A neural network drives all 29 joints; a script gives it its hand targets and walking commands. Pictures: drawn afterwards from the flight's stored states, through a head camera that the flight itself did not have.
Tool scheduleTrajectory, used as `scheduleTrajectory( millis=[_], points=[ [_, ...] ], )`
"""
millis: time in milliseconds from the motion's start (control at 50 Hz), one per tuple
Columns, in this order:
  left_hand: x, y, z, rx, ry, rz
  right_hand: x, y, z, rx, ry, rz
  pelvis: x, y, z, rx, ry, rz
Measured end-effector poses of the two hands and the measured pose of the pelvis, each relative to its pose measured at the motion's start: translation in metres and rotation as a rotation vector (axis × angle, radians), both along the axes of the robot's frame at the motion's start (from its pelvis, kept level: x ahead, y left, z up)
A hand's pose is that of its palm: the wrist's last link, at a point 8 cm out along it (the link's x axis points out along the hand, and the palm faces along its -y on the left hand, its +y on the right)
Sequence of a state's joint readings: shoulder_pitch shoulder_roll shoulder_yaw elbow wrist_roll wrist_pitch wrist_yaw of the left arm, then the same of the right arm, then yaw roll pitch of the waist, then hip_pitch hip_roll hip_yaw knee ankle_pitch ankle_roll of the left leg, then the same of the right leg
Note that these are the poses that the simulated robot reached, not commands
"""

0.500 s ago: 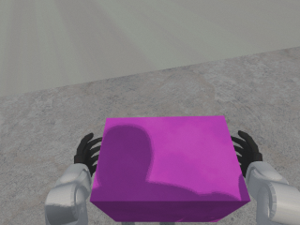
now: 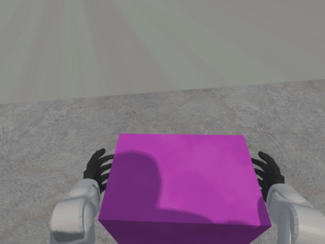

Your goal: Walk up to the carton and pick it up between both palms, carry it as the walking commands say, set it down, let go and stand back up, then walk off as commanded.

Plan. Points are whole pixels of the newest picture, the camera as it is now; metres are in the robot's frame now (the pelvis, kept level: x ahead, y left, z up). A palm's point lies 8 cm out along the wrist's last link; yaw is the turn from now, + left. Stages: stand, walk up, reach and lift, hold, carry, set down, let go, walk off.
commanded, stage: carry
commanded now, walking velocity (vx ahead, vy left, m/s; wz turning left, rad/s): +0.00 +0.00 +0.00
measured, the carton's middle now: (179, 196) +0.24 -0.01 +0.02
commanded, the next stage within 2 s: none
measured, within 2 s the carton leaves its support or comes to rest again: neither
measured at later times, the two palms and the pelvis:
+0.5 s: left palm (108, 169) +0.29 +0.18 +0.05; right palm (255, 170) +0.29 -0.20 +0.05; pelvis +0.03 -0.01 +0.00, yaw +1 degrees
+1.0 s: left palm (104, 161) +0.32 +0.20 +0.04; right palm (243, 163) +0.32 -0.18 +0.04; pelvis +0.06 +0.01 +0.00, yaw +0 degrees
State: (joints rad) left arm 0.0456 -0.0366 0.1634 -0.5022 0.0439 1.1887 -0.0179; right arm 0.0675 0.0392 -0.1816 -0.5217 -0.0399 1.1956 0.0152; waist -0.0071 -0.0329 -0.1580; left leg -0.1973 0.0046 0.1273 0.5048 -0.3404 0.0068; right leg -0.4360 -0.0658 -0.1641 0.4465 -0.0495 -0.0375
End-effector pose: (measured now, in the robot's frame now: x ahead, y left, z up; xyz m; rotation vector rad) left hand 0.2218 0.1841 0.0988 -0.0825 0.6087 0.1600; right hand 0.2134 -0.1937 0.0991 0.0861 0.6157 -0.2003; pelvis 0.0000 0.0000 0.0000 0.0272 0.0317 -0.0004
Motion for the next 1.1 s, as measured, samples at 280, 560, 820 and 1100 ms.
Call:
scheduleTrajectory(
  millis=[280, 560, 820, 1100],
  points=[
    [0.037, -0.01, -0.027, 0.045, 0.069, 0.006, 0.048, -0.009, -0.033, -0.012, 0.069, 0.049, 0.012, -0.013, 0.003, -0.013, 0.03, 0.009],
    [0.075, -0.005, -0.047, 0.08, 0.03, -0.011, 0.086, -0.004, -0.052, -0.051, 0.029, 0.07, 0.041, -0.009, 0.003, -0.039, 0.03, 0.017],
    [0.097, 0.01, -0.048, 0.073, 0.017, -0.022, 0.105, 0.011, -0.049, -0.064, 0.016, 0.064, 0.059, 0.006, -0.001, -0.046, 0.019, 0.007],
    [0.103, 0.016, -0.058, 0.073, 0.026, -0.046, 0.104, 0.017, -0.056, -0.08, 0.027, 0.051, 0.06, 0.017, -0.002, -0.049, 0.008, -0.004]
  ],
)
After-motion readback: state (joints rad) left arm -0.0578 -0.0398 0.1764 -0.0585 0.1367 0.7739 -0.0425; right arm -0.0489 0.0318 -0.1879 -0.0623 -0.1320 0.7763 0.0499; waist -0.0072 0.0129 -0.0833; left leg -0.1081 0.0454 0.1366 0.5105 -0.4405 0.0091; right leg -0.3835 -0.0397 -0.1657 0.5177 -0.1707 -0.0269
